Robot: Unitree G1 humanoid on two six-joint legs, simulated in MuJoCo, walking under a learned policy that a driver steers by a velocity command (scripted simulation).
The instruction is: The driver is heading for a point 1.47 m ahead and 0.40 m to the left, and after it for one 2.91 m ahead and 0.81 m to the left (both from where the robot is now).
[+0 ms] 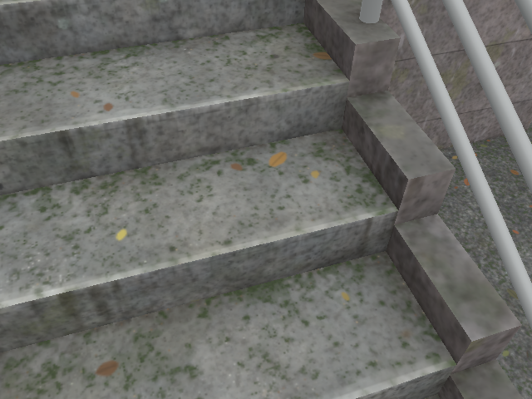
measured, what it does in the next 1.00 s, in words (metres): climbs, turning left: right foot, then left foot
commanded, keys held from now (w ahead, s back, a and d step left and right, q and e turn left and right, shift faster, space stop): q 0.90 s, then no key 0.02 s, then e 0.08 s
